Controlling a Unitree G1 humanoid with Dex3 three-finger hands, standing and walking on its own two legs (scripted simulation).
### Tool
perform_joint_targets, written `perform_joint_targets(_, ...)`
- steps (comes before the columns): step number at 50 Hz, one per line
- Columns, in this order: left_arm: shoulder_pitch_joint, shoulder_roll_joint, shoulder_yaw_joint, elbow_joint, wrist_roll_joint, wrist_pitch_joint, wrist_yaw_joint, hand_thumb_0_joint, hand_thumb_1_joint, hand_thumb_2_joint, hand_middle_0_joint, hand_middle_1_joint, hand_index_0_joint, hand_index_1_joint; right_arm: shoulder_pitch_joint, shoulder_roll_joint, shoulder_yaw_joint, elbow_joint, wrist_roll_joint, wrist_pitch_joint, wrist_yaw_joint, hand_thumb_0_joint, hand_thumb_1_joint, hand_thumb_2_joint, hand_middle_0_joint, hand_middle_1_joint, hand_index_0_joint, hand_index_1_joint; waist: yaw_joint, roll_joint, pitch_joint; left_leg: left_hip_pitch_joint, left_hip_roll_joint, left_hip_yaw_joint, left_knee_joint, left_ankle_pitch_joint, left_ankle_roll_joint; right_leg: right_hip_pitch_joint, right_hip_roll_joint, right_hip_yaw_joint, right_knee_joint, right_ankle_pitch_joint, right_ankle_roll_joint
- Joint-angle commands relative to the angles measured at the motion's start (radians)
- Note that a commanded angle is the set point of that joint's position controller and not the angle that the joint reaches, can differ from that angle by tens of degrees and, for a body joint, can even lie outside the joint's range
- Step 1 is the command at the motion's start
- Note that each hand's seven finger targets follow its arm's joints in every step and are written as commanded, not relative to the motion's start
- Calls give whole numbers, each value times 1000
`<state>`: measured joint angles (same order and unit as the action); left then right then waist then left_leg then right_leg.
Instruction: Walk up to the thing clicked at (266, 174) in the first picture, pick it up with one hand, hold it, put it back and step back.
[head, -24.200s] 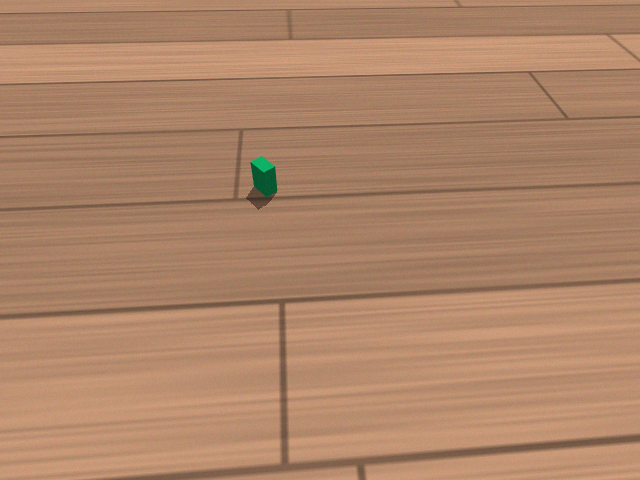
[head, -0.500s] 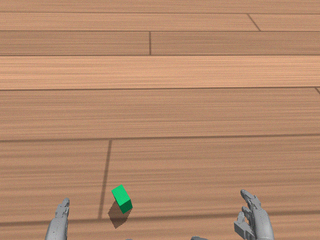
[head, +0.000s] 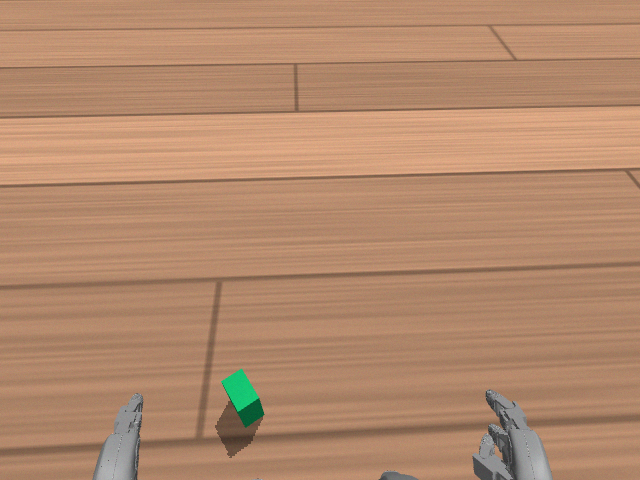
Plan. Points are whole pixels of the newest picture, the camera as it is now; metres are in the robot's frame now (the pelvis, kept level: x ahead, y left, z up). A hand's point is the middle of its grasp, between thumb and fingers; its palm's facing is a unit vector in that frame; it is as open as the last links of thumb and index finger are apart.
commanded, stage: home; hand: left
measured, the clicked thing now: (243, 398) +0.44 +0.20 -0.65
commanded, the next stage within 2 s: stand in 0.88 s
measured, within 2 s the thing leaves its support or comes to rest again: neither
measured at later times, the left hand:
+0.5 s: hand (176, 467) +0.17 +0.18 -0.06, palm faces +0.11 -0.95 -0.28, open 17.4 cm
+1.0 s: hand (169, 463) +0.17 +0.19 -0.06, palm faces +0.11 -0.95 -0.28, open 17.4 cm
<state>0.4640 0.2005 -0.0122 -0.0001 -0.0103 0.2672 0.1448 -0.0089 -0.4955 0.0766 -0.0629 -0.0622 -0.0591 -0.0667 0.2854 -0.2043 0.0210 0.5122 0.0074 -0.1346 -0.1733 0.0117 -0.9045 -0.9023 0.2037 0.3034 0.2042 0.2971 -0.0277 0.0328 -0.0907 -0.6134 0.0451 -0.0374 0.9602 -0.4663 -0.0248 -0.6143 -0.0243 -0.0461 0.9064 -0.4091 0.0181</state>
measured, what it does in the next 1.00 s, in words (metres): stands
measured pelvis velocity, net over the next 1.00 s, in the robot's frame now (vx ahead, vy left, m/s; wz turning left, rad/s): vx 0.01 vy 0.01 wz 0.00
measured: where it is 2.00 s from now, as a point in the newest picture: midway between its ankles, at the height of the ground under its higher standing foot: outside the picture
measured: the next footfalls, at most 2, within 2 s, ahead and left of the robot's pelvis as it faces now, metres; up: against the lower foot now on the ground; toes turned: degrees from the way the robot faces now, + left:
none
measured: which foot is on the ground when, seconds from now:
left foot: down 0.00-1.00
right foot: down 0.00-1.00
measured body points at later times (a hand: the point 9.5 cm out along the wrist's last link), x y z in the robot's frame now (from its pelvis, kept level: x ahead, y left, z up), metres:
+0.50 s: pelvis +0.00 +0.00 +0.00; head +0.02 +0.00 +0.45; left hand +0.16 +0.23 -0.04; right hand +0.16 -0.25 -0.07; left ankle +0.01 +0.13 -0.69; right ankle +0.03 -0.13 -0.69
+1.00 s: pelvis +0.01 +0.01 +0.00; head +0.03 +0.01 +0.45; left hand +0.17 +0.23 -0.04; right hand +0.17 -0.24 -0.07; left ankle +0.01 +0.13 -0.69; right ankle +0.03 -0.13 -0.69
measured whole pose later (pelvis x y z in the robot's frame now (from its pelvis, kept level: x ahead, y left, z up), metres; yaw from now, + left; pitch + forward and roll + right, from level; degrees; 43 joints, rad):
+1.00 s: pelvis +0.01 +0.01 +0.00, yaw +0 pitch +7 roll -2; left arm 0.47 0.20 -0.01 -0.01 -0.01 0.26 0.14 -0.01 -0.53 0.05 -0.06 -0.06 -0.05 -0.06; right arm 0.28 -0.20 0.02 0.52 0.00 -0.15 -0.18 0.01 -0.90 -0.90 0.20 0.30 0.20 0.30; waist -0.02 0.03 -0.10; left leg -0.61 0.04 -0.03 0.97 -0.48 -0.02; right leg -0.61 -0.03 -0.04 0.91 -0.42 0.03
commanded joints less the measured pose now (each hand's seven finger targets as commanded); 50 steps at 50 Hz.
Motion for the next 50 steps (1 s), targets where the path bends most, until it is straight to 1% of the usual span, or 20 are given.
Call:
perform_joint_targets(1, -30, 95, 51, -171, 13, -54, 5, 0, -518, 73, -55, -61, -55, -61, -76, -115, -43, -160, -1, -59, -20, 0, -901, -901, 200, 300, 200, 300, -2, -36, -90, 28, -42, 34, -173, 111, 30, 87, 35, -23, -165, 78, -16)
perform_joint_targets(3, -49, 107, 65, -196, 12, -59, 7, 0, -530, 65, -53, -59, -53, -59, -85, -118, -47, -166, -2, -61, -22, 0, -901, -901, 200, 301, 200, 301, 5, -13, -97, 23, -42, 37, -176, 90, 29, 86, 33, -20, -166, 57, -17)
perform_joint_targets(5, -51, 110, 61, -197, 13, -58, 6, 0, -522, 70, -54, -60, -54, -60, -81, -120, -47, -165, -1, -62, -23, 0, -901, -901, 200, 300, 200, 300, 6, -2, -86, 20, -43, 38, -183, 70, 28, 80, 34, -20, -170, 40, -18)
perform_joint_targets(10, -18, 98, 58, -183, 13, -57, 5, 0, -524, 69, -54, -59, -54, -60, -75, -116, -46, -160, -1, -65, -23, 0, -901, -901, 200, 301, 200, 301, 7, -7, -113, 41, -40, 36, -168, 152, 25, 99, 35, -22, -150, 112, -19)
perform_joint_targets(16, -32, 99, 56, -181, 11, -61, -1, 0, -536, 62, -53, -58, -53, -58, -78, -112, -42, -156, -2, -63, -20, 0, -901, -901, 200, 301, 200, 301, 4, -15, -79, 27, -44, 45, -162, 122, 29, 80, 29, -15, -169, 89, -15)
perform_joint_targets(19, -38, 107, 67, -200, 11, -62, 2, 0, -536, 62, -53, -58, -53, -58, -76, -121, -51, -160, -3, -68, -24, 0, -901, -901, 200, 301, 200, 301, 9, 1, -111, 38, -42, 41, -167, 138, 27, 93, 33, -18, -155, 102, -17)
perform_joint_targets(23, -34, 103, 61, -197, 10, -60, 1, 0, -542, 59, -52, -57, -52, -57, -82, -117, -46, -164, -3, -68, -24, 0, -901, -901, 200, 301, 200, 301, 5, -7, -96, 29, -44, 45, -164, 113, 30, 87, 30, -14, -165, 82, -15)
perform_joint_targets(26, -17, 104, 65, -188, 11, -62, 1, 0, -539, 60, -52, -57, -52, -57, -72, -117, -50, -156, -3, -68, -25, 0, -901, -901, 200, 301, 200, 301, 6, -22, -123, 41, -44, 45, -153, 157, 30, 98, 31, -15, -155, 127, -14)
perform_joint_targets(28, -24, 108, 70, -192, 12, -62, 2, 0, -543, 58, -52, -56, -52, -56, -79, -115, -48, -159, -4, -67, -25, 0, -901, -901, 200, 301, 200, 301, 8, -8, -112, 33, -42, 40, -157, 144, 28, 93, 32, -18, -154, 108, -18)
perform_joint_targets(30, -24, 88, 49, -172, 12, -61, -1, 0, -543, 58, -52, -56, -52, -56, -81, -109, -43, -152, -3, -68, -23, 0, -901, -901, 200, 301, 200, 301, 4, -15, -86, 21, -42, 41, -166, 105, 29, 75, 33, -20, -161, 71, -18)
perform_joint_targets(32, -32, 105, 66, -206, 12, -65, 3, 0, -551, 53, -51, -55, -51, -55, -83, -117, -49, -164, -4, -70, -27, 0, -901, -901, 200, 301, 200, 301, 7, -22, -124, 34, -42, 41, -158, 138, 30, 96, 31, -16, -159, 104, -17)
perform_joint_targets(34, -27, 105, 65, -209, 11, -61, 2, 0, -564, 46, -50, -53, -50, -53, -76, -117, -48, -161, -3, -70, -25, 0, -901, -901, 200, 301, 200, 301, 14, -4, -101, 31, -41, 41, -166, 133, 28, 89, 32, -19, -153, 98, -18)
perform_joint_targets(37, -14, 95, 58, -193, 13, -61, 4, 0, -548, 55, -52, -56, -52, -56, -71, -117, -50, -155, -4, -70, -24, 0, -901, -901, 200, 301, 200, 301, 9, -6, -119, 48, -38, 35, -162, 178, 25, 102, 36, -25, -140, 139, -20)
perform_joint_targets(39, -26, 98, 59, -192, 12, -61, 4, 0, -548, 55, -52, -56, -52, -56, -79, -117, -48, -159, -3, -69, -22, 0, -901, -901, 200, 301, 200, 301, 9, -3, -88, 30, -37, 31, -174, 135, 25, 82, 37, -27, -142, 97, -21)
perform_joint_targets(42, -26, 97, 53, -201, 11, -62, 1, 0, -567, 44, -50, -52, -50, -52, -80, -121, -50, -160, -3, -69, -23, 0, -901, -901, 200, 301, 200, 301, 8, -6, -99, 34, -39, 32, -171, 145, 26, 89, 36, -27, -147, 108, -20)
perform_joint_targets(44, -19, 108, 68, -208, 13, -61, 3, 0, -541, 59, -52, -57, -52, -57, -67, -118, -51, -158, -4, -68, -24, 0, -901, -901, 200, 301, 200, 301, 10, -11, -128, 46, -38, 34, -157, 188, 27, 107, 34, -25, -142, 148, -19)
perform_joint_targets(47, -29, 95, 53, -204, 11, -59, 2, 0, -537, 62, -53, -58, -53, -58, -75, -115, -47, -159, -4, -69, -21, 0, -901, -901, 200, 301, 200, 301, 7, -2, -91, 34, -37, 31, -172, 146, 26, 87, 37, -29, -144, 110, -19)
perform_joint_targets(48, -16, 88, 51, -198, 14, -59, 1, 0, -529, 67, -54, -59, -54, -59, -71, -118, -51, -156, -5, -70, -22, 0, -901, -901, 200, 301, 200, 301, 4, 8, -124, 55, -34, 30, -170, 172, 23, 97, 38, -29, -133, 130, -22)
perform_joint_targets(49, -23, 97, 57, -201, 11, -60, 2, 0, -539, 61, -53, -57, -53, -57, -73, -117, -49, -155, -4, -66, -22, 0, -901, -901, 200, 301, 200, 301, 10, 9, -105, 43, -36, 32, -170, 164, 24, 91, 36, -28, -143, 122, -22)
perform_joint_targets(50, -22, 94, 53, -202, 12, -60, 1, 0, -459, 141, -133, -137, -133, -137, -75, -120, -50, -158, -3, -67, -21, 0, -900, -900, 200, 300, 200, 300, 7, 1, -88, 36, -34, 28, -177, 148, 24, 85, 37, -32, -141, 107, -22)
